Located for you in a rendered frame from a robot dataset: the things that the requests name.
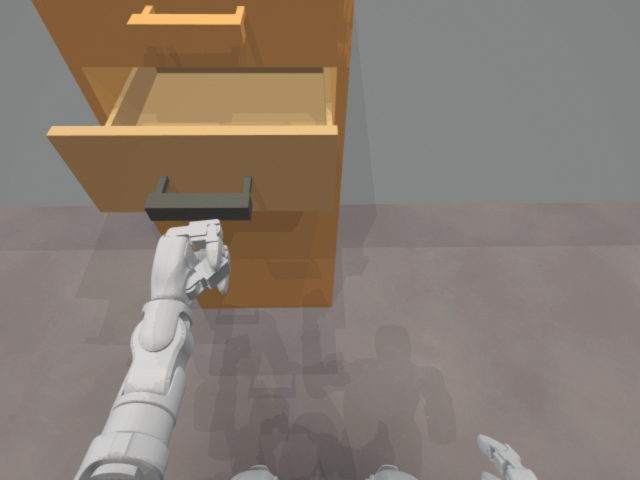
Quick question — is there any cabinet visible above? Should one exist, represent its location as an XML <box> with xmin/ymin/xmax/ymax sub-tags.
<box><xmin>31</xmin><ymin>0</ymin><xmax>355</xmax><ymax>309</ymax></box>

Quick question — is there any handle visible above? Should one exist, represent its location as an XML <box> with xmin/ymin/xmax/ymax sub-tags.
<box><xmin>127</xmin><ymin>14</ymin><xmax>246</xmax><ymax>46</ymax></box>
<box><xmin>144</xmin><ymin>175</ymin><xmax>253</xmax><ymax>221</ymax></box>

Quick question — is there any robot left hand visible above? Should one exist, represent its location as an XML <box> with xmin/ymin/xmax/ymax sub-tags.
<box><xmin>151</xmin><ymin>219</ymin><xmax>231</xmax><ymax>309</ymax></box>

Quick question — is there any robot shin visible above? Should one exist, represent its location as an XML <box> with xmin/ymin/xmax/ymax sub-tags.
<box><xmin>250</xmin><ymin>465</ymin><xmax>270</xmax><ymax>473</ymax></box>
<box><xmin>377</xmin><ymin>465</ymin><xmax>398</xmax><ymax>473</ymax></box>

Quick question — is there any left robot forearm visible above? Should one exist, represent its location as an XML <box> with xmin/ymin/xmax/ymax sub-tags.
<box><xmin>73</xmin><ymin>299</ymin><xmax>194</xmax><ymax>480</ymax></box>

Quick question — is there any drawer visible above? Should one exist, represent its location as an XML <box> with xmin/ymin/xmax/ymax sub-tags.
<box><xmin>46</xmin><ymin>67</ymin><xmax>338</xmax><ymax>212</ymax></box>

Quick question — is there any robot left shin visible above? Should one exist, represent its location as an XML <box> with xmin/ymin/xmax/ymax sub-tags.
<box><xmin>250</xmin><ymin>465</ymin><xmax>270</xmax><ymax>473</ymax></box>

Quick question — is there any robot right hand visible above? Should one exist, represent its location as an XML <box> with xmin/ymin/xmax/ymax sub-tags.
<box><xmin>477</xmin><ymin>435</ymin><xmax>538</xmax><ymax>480</ymax></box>

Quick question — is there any robot right shin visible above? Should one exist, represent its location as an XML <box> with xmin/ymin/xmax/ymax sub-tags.
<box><xmin>377</xmin><ymin>465</ymin><xmax>398</xmax><ymax>473</ymax></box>

